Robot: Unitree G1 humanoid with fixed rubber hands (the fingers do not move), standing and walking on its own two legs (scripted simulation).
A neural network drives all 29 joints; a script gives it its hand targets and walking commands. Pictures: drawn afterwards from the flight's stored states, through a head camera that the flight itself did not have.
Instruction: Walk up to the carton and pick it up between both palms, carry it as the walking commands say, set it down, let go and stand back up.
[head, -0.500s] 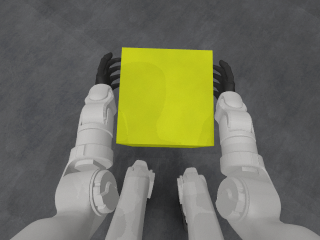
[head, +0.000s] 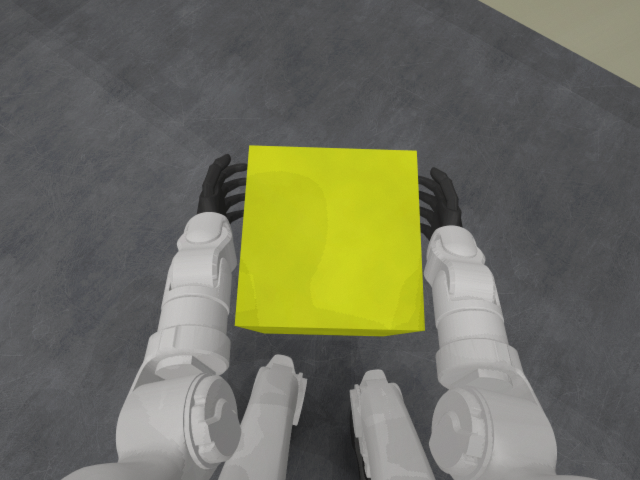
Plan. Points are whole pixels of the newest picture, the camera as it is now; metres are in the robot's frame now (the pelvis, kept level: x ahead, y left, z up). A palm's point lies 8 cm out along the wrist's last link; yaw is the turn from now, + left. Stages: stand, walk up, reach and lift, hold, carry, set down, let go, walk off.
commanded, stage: reach and lift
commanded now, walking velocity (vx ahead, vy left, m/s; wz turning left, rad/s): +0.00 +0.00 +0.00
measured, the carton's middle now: (327, 257) +0.41 +0.03 -0.12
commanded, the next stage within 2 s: none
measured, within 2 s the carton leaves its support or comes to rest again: neither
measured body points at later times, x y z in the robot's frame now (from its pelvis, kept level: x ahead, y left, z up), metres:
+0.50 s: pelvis +0.03 +0.00 +0.07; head +0.17 +0.02 +0.49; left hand +0.42 +0.18 +0.03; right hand +0.43 -0.12 +0.02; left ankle +0.09 +0.12 -0.56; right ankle +0.07 -0.12 -0.56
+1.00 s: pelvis +0.05 +0.00 +0.14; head +0.15 +0.02 +0.57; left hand +0.40 +0.18 +0.10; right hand +0.42 -0.12 +0.10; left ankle +0.09 +0.12 -0.56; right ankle +0.07 -0.12 -0.56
